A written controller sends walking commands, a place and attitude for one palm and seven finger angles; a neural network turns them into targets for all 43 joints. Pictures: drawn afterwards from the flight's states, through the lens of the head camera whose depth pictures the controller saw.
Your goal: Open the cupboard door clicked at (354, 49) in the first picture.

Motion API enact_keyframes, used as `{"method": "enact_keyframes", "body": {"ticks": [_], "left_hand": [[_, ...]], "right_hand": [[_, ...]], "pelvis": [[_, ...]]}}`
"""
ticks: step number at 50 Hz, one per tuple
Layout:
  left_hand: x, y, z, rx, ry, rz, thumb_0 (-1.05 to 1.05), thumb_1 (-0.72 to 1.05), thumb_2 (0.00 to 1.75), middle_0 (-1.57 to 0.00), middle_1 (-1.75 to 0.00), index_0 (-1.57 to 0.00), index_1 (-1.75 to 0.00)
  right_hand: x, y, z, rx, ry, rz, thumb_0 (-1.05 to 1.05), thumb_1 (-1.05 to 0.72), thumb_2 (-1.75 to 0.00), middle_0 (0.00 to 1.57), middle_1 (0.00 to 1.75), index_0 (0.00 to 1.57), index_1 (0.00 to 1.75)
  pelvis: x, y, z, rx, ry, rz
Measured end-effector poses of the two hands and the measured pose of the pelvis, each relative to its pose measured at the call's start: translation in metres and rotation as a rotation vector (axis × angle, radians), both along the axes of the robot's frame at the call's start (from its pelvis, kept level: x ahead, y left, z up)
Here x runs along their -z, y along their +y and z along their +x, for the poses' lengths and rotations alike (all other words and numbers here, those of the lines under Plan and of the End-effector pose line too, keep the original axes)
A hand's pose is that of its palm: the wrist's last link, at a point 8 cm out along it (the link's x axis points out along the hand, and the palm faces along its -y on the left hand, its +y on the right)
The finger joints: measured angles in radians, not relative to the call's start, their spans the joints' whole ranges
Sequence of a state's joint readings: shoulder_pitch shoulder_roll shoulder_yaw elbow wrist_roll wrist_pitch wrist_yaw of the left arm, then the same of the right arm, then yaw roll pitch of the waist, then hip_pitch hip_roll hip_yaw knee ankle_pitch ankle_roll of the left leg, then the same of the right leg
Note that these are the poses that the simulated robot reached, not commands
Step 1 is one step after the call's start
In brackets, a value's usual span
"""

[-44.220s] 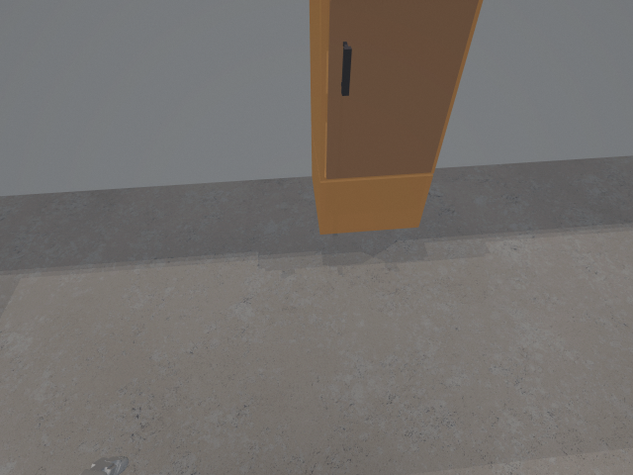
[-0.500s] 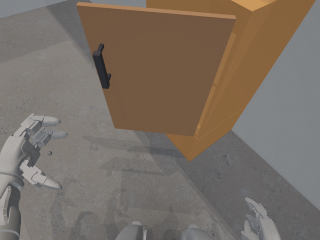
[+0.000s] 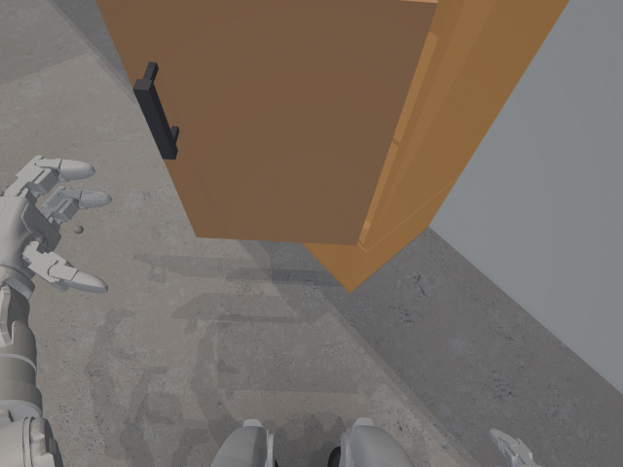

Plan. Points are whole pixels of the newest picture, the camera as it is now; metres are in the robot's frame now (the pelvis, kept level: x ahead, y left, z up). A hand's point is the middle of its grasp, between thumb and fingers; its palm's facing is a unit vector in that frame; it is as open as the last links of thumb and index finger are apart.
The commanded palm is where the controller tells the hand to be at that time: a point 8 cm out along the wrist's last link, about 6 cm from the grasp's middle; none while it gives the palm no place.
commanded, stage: move the hooked fingers beside the handle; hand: left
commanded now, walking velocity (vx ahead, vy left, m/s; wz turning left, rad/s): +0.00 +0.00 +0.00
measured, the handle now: (161, 113) +0.58 +0.24 +0.05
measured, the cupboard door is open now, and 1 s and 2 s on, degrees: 47 47 47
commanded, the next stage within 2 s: slide the fingers in behind the handle in 1.82 s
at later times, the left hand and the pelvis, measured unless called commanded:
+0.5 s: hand (91, 177) +0.45 +0.29 +0.06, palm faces -0.02 -1.00 -0.03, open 14.0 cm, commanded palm +0.45 +0.33 +0.05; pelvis +0.00 +0.02 -0.01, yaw -1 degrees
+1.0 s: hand (108, 128) +0.54 +0.29 +0.07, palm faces -0.01 -1.00 -0.02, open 14.0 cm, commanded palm +0.54 +0.33 +0.05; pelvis +0.00 +0.02 -0.02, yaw -2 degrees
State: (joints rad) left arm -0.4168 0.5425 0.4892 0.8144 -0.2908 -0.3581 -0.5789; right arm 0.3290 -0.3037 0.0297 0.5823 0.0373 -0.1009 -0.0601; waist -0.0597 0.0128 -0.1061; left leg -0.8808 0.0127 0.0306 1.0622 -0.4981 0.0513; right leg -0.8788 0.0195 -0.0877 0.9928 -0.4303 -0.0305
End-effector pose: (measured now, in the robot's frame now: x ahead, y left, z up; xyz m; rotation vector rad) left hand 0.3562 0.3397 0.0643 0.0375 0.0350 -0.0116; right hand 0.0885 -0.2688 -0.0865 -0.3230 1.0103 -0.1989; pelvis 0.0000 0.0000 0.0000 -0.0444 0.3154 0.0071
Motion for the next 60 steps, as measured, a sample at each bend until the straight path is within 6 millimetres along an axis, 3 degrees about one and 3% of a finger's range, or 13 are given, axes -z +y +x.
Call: {"method": "enact_keyframes", "body": {"ticks": [22, 44, 54, 60], "left_hand": [[0.003, 0.009, 0.069, 0.005, -0.005, -0.013, -0.01, -0.5, 0.3, -0.3, -1.2, -0.3, -1.2], [0.0, 0.007, 0.142, 0.0, 0.0, -0.014, -0.01, -0.5, 0.3, -0.3, -1.2, -0.3, -1.2], [-0.004, 0.01, 0.168, -0.005, 0.004, -0.011, -0.01, -0.5, 0.3, -0.3, -1.2, -0.3, -1.2], [0.005, 0.01, 0.173, 0.003, 0.022, -0.01, -0.01, -0.5, 0.3, -0.3, -1.2, -0.3, -1.2]], "right_hand": [[0.009, 0.009, -0.046, 0.072, 0.196, -0.033, 0.01, -0.9, -0.89, 0.2, 0.3, 0.2, 0.3], [0.011, 0.017, -0.106, 0.158, 0.403, -0.056, 0.01, -0.9, -0.89, 0.2, 0.3, 0.2, 0.3], [0.01, 0.021, -0.126, 0.187, 0.476, -0.06, 0.01, -0.9, -0.89, 0.2, 0.3, 0.2, 0.3], [0.009, 0.026, -0.132, 0.198, 0.504, -0.05, 0.01, -0.9, -0.89, 0.2, 0.3, 0.2, 0.3]], "pelvis": [[0.009, 0.014, -0.003, 0.007, 0.059, -0.023], [0.02, 0.019, -0.004, 0.012, 0.14, -0.051], [0.025, 0.019, -0.003, 0.015, 0.177, -0.064], [0.026, 0.02, -0.001, 0.021, 0.192, -0.066]]}}
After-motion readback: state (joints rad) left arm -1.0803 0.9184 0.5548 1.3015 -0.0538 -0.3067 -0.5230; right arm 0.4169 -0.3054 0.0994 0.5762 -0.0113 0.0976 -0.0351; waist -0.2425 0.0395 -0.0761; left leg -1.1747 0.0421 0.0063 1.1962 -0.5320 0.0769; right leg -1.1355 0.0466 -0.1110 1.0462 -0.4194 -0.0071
